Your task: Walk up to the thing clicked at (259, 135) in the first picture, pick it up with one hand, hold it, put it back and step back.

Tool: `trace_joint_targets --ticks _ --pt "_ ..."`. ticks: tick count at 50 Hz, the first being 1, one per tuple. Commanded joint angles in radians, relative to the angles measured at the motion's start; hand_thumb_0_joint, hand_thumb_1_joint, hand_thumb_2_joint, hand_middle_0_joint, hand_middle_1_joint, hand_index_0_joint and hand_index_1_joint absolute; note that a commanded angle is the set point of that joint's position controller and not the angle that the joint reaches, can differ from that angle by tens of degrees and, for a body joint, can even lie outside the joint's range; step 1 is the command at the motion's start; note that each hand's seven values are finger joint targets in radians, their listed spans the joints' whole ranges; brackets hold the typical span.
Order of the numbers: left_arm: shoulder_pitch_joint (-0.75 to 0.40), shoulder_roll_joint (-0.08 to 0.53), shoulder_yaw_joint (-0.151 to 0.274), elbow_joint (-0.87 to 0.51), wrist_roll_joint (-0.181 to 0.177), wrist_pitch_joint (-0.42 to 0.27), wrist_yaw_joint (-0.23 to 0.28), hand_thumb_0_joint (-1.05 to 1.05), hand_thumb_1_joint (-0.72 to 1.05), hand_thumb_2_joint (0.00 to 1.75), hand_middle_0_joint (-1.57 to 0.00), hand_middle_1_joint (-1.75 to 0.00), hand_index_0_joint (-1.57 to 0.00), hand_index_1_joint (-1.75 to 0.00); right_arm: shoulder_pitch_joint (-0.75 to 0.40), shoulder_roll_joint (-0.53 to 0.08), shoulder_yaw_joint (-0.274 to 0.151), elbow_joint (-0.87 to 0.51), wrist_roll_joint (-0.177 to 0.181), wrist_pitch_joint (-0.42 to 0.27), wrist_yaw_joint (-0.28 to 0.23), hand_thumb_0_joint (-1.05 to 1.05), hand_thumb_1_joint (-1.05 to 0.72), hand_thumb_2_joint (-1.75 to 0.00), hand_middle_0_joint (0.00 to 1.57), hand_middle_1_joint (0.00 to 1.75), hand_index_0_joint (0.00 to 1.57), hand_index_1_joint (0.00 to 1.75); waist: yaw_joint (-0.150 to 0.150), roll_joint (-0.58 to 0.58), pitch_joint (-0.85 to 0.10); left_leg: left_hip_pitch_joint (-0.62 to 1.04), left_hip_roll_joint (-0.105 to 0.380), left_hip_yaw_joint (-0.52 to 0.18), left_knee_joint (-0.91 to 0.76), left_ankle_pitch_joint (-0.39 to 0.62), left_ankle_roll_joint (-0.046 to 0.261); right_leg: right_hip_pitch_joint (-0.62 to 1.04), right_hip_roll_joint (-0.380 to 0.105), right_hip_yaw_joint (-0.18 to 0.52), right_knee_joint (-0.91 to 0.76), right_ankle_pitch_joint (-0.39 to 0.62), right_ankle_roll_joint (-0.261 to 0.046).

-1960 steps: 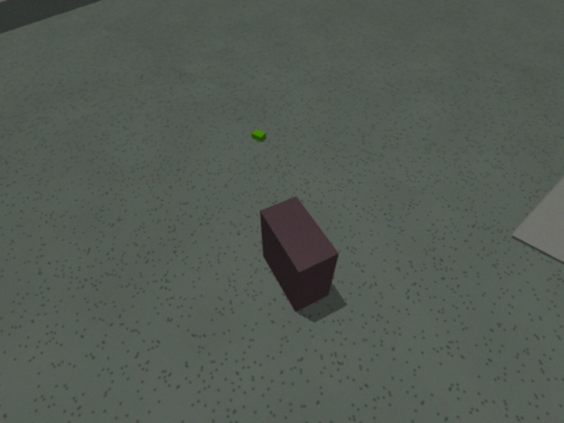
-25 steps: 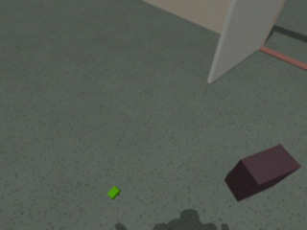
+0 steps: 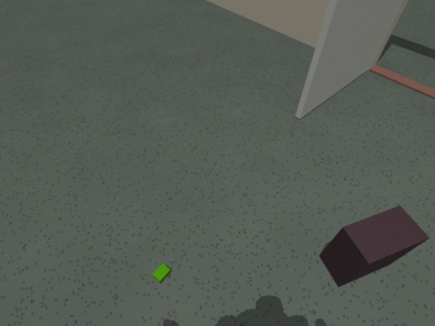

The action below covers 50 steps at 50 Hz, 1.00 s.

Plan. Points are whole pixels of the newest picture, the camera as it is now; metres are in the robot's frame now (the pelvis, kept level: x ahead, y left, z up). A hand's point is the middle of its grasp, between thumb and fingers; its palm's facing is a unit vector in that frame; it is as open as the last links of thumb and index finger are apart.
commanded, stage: stand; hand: left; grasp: from above
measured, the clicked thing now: (161, 273) +0.44 +0.26 -0.77
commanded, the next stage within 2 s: rise first in 0.48 s
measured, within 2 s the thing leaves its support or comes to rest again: neither
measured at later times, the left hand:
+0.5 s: hand out of the picture +0.08 +0.25 -0.15, palm faces -0.03 -0.94 -0.35, open 7.4 cm
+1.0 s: hand out of the picture +0.14 +0.26 -0.19, palm faces -0.06 -0.90 -0.43, open 11.1 cm
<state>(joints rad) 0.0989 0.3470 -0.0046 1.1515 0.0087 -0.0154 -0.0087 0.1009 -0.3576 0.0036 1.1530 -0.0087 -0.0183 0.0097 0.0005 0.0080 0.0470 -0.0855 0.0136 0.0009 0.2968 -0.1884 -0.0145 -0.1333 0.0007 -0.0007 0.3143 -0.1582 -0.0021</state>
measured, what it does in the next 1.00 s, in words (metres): stands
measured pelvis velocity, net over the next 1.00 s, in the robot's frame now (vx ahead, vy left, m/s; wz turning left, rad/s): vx -0.01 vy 0.01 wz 0.01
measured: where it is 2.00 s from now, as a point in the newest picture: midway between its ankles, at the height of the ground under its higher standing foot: outside the picture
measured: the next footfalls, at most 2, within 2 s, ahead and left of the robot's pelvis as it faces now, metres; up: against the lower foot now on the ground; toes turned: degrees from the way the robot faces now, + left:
none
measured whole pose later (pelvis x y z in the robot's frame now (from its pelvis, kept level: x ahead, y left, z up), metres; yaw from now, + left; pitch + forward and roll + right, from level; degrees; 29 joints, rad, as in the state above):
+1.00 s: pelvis -0.01 +0.01 -0.04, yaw +1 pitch +11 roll +0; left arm 0.04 0.30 0.14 0.86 0.18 0.15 0.04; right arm 0.25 -0.25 -0.02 0.68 0.02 -0.07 -0.01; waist -0.03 0.01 -0.05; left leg -0.57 0.01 -0.01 0.78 -0.40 -0.01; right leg -0.60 0.00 -0.01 0.76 -0.35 0.00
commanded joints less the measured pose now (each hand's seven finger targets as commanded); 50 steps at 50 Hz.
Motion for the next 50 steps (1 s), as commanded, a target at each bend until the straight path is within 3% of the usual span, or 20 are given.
trace_joint_targets --ticks 1,19,29,30,31,32,33,34,35,36,38,42,45,47,49,50 --pt "-0.043 0.216 0.042 -0.059 -0.005 -0.022 0.018 0.00 0.90 0.90 -0.20 -0.30 -0.20 -0.30 -0.040 -0.203 -0.037 -0.063 0.001 -0.016 -0.017 0.00 -0.90 -0.90 0.20 0.30 0.20 0.30 -0.003 -0.009 -0.079 -0.006 0.120 -0.086 -0.042 0.140 0.032 0.041 -0.130 0.105 -0.041 0.157 -0.017" --pt "-0.042 0.218 0.043 -0.065 -0.003 -0.021 0.018 0.00 0.90 0.90 -0.20 -0.30 -0.20 -0.30 -0.028 -0.204 -0.036 -0.071 0.001 -0.017 -0.018 0.00 -0.90 -0.90 0.20 0.30 0.20 0.30 -0.004 -0.007 -0.083 0.004 0.126 -0.086 -0.045 0.161 0.033 0.053 -0.131 0.102 -0.033 0.180 -0.020" --pt "-0.038 0.216 0.042 -0.064 -0.004 -0.018 0.018 0.00 0.86 0.91 -0.19 -0.36 -0.22 -0.33 -0.031 -0.208 -0.040 -0.073 0.001 -0.014 -0.019 0.00 -0.94 -0.91 0.20 0.30 0.20 0.30 -0.001 -0.004 -0.075 0.005 0.123 -0.088 -0.046 0.132 0.032 0.039 -0.130 0.103 -0.041 0.140 -0.022" --pt "-0.389 0.061 0.060 -0.415 -0.049 -0.112 0.036 0.00 0.84 0.93 -0.22 -0.44 -0.20 -0.41 -0.001 -0.048 -0.007 -0.359 0.060 -0.067 -0.040 0.00 -0.93 -0.90 0.20 0.30 0.20 0.30 -0.115 -0.003 0.006 -0.152 -0.020 0.035 0.041 -0.002 0.031 -0.182 -0.007 -0.003 0.018 0.038 -0.004" --pt "-0.468 0.095 0.065 -0.333 -0.046 -0.100 0.037 0.00 0.76 0.89 -0.27 -0.52 -0.24 -0.49 0.051 -0.055 0.002 -0.299 0.065 -0.067 -0.046 0.00 -0.85 -0.89 0.20 0.30 0.20 0.30 -0.082 -0.042 -0.048 -0.157 -0.029 0.037 0.067 -0.016 0.040 -0.119 -0.013 -0.008 0.027 0.003 0.004" --pt "-0.261 0.205 0.133 -0.168 -0.018 -0.064 0.039 0.00 0.68 0.86 -0.29 -0.60 -0.27 -0.57 0.085 -0.096 -0.024 -0.303 0.065 -0.058 -0.056 0.00 -0.85 -0.89 0.20 0.30 0.20 0.30 -0.050 -0.058 -0.025 -0.178 -0.026 0.039 0.083 -0.017 0.037 -0.125 -0.004 -0.015 0.037 -0.026 -0.003" --pt "-0.229 0.212 0.145 -0.109 0.006 -0.043 0.025 0.00 0.60 0.87 -0.29 -0.64 -0.27 -0.65 0.101 -0.096 -0.039 -0.314 0.056 -0.056 -0.055 0.00 -0.85 -0.89 0.20 0.30 0.20 0.30 -0.044 -0.067 -0.073 -0.214 -0.033 0.036 0.130 -0.007 0.039 -0.148 -0.008 -0.012 0.072 -0.023 -0.006" --pt "-0.298 0.238 0.159 -0.141 0.024 -0.041 0.013 0.00 0.52 0.88 -0.28 -0.70 -0.26 -0.72 0.105 -0.091 -0.045 -0.345 0.051 -0.059 -0.055 0.00 -0.86 -0.89 0.20 0.30 0.20 0.30 -0.037 -0.053 -0.111 -0.238 -0.032 0.032 0.169 0.007 0.038 -0.166 -0.008 -0.013 0.117 0.000 -0.008" --pt "-0.279 0.243 0.179 -0.140 0.053 -0.045 0.006 0.00 0.44 0.87 -0.31 -0.72 -0.29 -0.74 0.112 -0.096 -0.066 -0.374 0.035 -0.067 -0.055 0.00 -0.89 -0.90 0.20 0.30 0.20 0.30 -0.025 -0.039 -0.189 -0.245 -0.033 0.027 0.201 0.022 0.034 -0.157 -0.010 -0.010 0.163 0.025 -0.010" --pt "-0.160 0.240 0.203 -0.107 0.083 -0.033 0.004 0.00 0.36 0.86 -0.31 -0.77 -0.30 -0.78 0.144 -0.088 -0.077 -0.384 0.025 -0.069 -0.052 0.00 -0.89 -0.90 0.20 0.30 0.20 0.30 0.006 -0.010 -0.245 -0.276 -0.040 0.024 0.236 0.052 0.028 -0.146 -0.014 -0.010 0.201 0.054 -0.013" --pt "-0.085 0.219 0.216 -0.180 0.104 -0.008 0.011 0.00 0.20 0.85 -0.30 -0.81 -0.29 -0.82 0.147 -0.079 -0.084 -0.451 0.026 -0.073 -0.043 0.00 -0.87 -0.89 0.20 0.30 0.20 0.30 0.036 0.033 -0.316 -0.295 -0.048 0.023 0.271 0.091 0.020 -0.122 -0.009 -0.008 0.247 0.082 -0.018" --pt "-0.058 0.169 0.196 -0.273 0.140 0.097 0.042 0.00 -0.12 0.79 -0.35 -0.82 -0.34 -0.83 0.125 -0.069 -0.087 -0.534 0.037 -0.069 -0.040 0.00 -0.90 -0.90 0.20 0.30 0.20 0.30 0.015 0.013 -0.293 -0.324 -0.041 0.008 0.288 0.098 0.016 -0.178 0.007 -0.021 0.262 0.068 -0.020" --pt "-0.064 0.133 0.177 -0.335 0.151 0.154 0.060 0.00 -0.33 0.79 -0.36 -0.81 -0.35 -0.83 0.116 -0.060 -0.082 -0.578 0.035 -0.081 -0.032 0.00 -0.92 -0.90 0.20 0.30 0.20 0.30 -0.001 -0.017 -0.241 -0.401 -0.029 -0.001 0.350 0.029 0.016 -0.284 0.014 -0.032 0.315 -0.018 -0.019" --pt "-0.096 0.137 0.189 -0.393 0.167 0.167 0.075 0.00 -0.34 0.79 -0.37 -0.80 -0.35 -0.82 0.133 -0.052 -0.083 -0.595 0.031 -0.092 -0.029 0.00 -0.92 -0.90 0.20 0.30 0.20 0.30 -0.008 -0.004 -0.268 -0.443 -0.026 -0.001 0.401 -0.001 0.016 -0.337 0.015 -0.030 0.364 -0.048 -0.018" --pt "-0.056 0.139 0.202 -0.392 0.190 0.177 0.083 0.00 -0.33 0.78 -0.37 -0.80 -0.35 -0.82 0.149 -0.047 -0.086 -0.603 0.028 -0.102 -0.026 0.00 -0.91 -0.90 0.20 0.30 0.20 0.30 -0.014 0.000 -0.266 -0.497 -0.024 -0.005 0.454 -0.031 0.018 -0.402 0.014 -0.028 0.424 -0.078 -0.017" --pt "-0.113 0.149 0.201 -0.519 0.199 0.167 0.089 0.00 -0.33 0.78 -0.37 -0.79 -0.35 -0.81 0.137 -0.041 -0.088 -0.634 0.027 -0.113 -0.027 0.00 -0.90 -0.90 0.20 0.30 0.20 0.30 -0.009 0.029 -0.315 -0.499 -0.022 -0.008 0.478 -0.022 0.016 -0.420 0.013 -0.025 0.449 -0.069 -0.019"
